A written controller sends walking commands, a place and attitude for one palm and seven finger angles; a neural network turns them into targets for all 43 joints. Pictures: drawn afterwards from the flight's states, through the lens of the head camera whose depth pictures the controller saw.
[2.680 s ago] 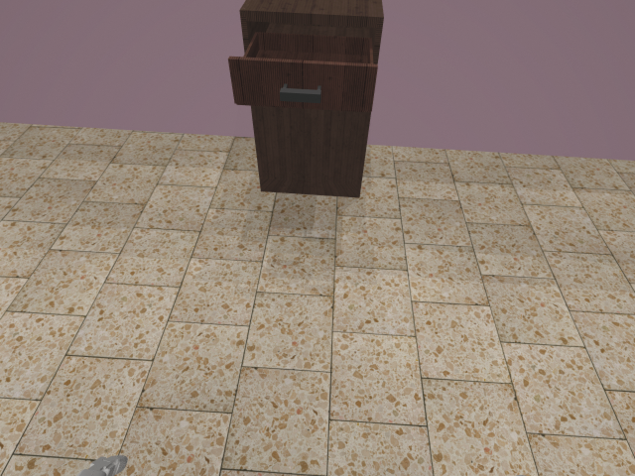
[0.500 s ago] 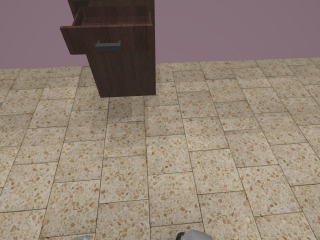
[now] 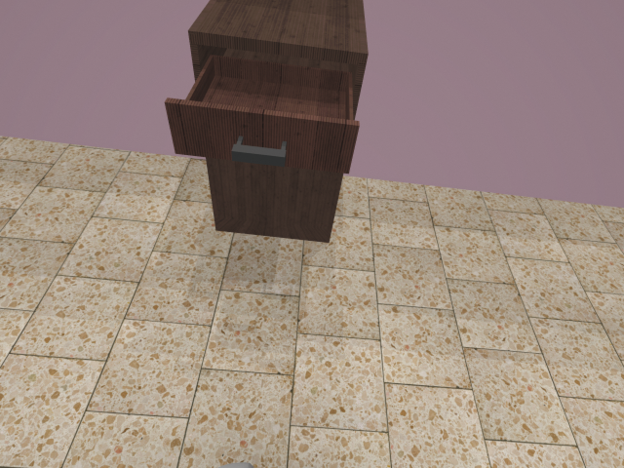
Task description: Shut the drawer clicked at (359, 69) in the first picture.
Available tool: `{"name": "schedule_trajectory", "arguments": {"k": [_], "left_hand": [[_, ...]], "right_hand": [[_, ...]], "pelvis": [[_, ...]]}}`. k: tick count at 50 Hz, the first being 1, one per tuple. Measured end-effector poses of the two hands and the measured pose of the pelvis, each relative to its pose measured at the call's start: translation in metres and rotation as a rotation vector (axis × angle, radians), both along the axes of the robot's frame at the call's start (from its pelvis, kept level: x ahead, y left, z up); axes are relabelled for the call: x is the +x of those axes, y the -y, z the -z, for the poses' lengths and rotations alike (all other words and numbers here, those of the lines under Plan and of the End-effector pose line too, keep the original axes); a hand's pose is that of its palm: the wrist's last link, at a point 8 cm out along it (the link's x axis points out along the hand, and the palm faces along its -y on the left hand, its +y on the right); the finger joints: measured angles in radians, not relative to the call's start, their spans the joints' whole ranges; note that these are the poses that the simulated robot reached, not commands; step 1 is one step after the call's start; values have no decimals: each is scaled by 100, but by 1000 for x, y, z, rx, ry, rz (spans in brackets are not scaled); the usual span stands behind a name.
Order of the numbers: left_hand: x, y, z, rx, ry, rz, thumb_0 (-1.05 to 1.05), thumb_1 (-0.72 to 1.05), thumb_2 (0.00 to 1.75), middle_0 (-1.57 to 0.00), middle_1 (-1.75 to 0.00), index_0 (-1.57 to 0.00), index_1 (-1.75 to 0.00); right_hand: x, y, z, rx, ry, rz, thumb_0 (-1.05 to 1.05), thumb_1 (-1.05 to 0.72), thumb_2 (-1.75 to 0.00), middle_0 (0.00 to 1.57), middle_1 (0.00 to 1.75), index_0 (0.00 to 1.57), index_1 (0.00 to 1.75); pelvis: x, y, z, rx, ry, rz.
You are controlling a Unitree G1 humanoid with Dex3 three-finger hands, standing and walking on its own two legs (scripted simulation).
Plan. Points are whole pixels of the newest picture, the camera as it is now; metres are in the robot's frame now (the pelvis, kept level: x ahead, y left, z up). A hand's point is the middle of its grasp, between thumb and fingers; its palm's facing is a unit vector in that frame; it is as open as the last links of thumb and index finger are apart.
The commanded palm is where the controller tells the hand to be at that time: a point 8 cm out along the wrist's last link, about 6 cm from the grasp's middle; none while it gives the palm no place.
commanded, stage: walk to a spot facing it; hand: left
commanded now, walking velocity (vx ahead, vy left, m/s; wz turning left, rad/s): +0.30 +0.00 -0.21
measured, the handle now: (260, 149) +0.77 +0.18 -0.06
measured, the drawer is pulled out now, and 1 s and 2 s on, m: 0.30 0.30 0.30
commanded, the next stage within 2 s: take the last steps up to it in 0.14 s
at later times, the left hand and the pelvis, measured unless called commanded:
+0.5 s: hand (237, 371) +0.29 +0.14 -0.16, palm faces -0.10 -0.97 -0.21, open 7.3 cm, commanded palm none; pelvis +0.18 -0.03 +0.00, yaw -5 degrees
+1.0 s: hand (209, 388) +0.26 +0.18 -0.18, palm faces +0.11 -0.99 -0.13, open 7.3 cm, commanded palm none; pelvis +0.32 +0.02 +0.01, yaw +1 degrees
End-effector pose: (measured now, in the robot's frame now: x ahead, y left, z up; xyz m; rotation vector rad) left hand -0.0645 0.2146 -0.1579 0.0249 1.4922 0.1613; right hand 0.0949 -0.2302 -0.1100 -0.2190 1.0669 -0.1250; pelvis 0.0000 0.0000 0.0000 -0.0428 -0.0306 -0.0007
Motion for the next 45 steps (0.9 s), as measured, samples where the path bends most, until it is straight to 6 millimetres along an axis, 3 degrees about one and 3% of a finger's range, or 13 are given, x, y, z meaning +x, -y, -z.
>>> {"name": "schedule_trajectory", "arguments": {"k": [3, 11, 20, 25, 29, 36, 40, 45], "left_hand": [[32, -12, -9, 6, 1, 20, 1, 91, 90, -20, -30, -20, -30], [150, -27, -26, 37, 124, 77, 1, 91, 90, -20, -30, -20, -30], [282, -2, -33, 71, 207, 215, 1, 93, 90, -20, -30, -20, -30], [350, 27, -29, 97, 323, 243, 1, 92, 90, -20, -30, -20, -30], [361, 40, -35, 90, 349, 190, 0, 92, 90, -20, -30, -20, -30], [348, 26, -41, 115, 267, 110, -1, 95, 90, -20, -30, -21, -30], [329, 22, -33, 76, 180, 61, 0, 94, 90, -20, -30, -21, -30], [309, 7, -13, 23, 59, -20, 0, 92, 90, -20, -30, -21, -30]], "right_hand": [[-1, -10, -2, 4, -38, 57, 0, -93, -90, 20, 30, 20, 30], [-31, -13, -5, 5, -231, 166, -1, -95, -90, 20, 30, 20, 30], [-53, -32, 15, 130, -423, 294, 1, -92, -90, 20, 30, 20, 30], [-46, -26, 35, 197, -537, 310, 1, -91, -90, 20, 30, 20, 30], [0, -4, 35, 179, -509, 269, 1, -91, -90, 20, 30, 20, 30], [129, 31, 20, 98, -277, 181, 1, -92, -90, 19, 30, 19, 29], [195, 36, 9, 49, -189, 118, 1, -93, -90, 19, 30, 19, 29], [269, 19, 1, -4, -111, 27, 1, -93, -90, 19, 30, 19, 29]], "pelvis": [[22, -8, -8, 9, 1, 8], [79, -13, -23, 33, -4, 55], [141, 8, -16, 55, -3, 102], [179, 34, 2, 57, -8, 84], [201, 41, -4, 37, 7, 57], [239, 41, -18, 24, -6, 18], [262, 29, -18, 13, -9, -1], [296, 5, -10, -3, -7, -24]]}}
